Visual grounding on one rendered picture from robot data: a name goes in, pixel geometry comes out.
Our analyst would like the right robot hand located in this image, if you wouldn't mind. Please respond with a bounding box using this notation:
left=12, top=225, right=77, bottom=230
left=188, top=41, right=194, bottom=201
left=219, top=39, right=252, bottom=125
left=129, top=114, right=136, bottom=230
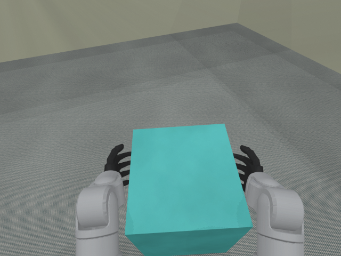
left=233, top=145, right=263, bottom=192

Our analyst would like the left robot hand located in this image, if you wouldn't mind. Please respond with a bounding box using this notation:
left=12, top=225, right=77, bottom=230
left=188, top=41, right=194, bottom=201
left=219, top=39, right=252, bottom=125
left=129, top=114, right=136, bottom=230
left=104, top=144, right=131, bottom=186

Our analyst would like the robot right forearm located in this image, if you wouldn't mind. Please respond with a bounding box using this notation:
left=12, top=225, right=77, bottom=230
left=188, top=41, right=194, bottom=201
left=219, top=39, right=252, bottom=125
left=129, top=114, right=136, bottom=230
left=245, top=172, right=305, bottom=256

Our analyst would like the robot left forearm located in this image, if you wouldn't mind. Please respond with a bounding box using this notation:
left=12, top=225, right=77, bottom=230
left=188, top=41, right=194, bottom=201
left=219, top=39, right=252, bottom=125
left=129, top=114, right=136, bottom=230
left=75, top=170, right=125, bottom=256

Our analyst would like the carton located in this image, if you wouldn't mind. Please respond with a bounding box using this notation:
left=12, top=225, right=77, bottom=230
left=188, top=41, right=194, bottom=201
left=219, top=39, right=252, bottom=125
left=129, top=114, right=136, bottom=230
left=125, top=124, right=253, bottom=256

